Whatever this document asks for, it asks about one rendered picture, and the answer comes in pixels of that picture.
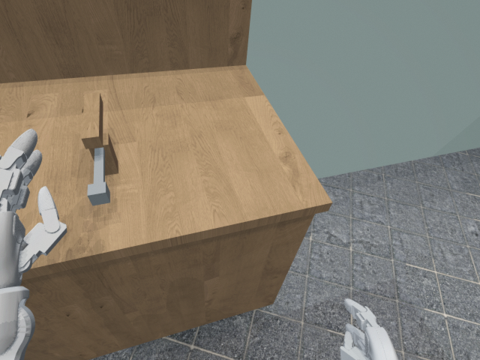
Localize tap lever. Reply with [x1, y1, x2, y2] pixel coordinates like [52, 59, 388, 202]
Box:
[87, 147, 110, 206]

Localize robot right hand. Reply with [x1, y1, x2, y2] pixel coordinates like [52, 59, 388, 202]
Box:
[340, 298, 398, 360]

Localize robot left hand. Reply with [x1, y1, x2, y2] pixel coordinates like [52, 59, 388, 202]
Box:
[0, 129, 67, 289]

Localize robot left forearm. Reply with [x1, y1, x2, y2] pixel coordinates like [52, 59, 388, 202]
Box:
[0, 286, 35, 360]

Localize counter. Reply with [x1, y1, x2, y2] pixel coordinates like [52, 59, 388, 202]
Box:
[0, 0, 332, 360]

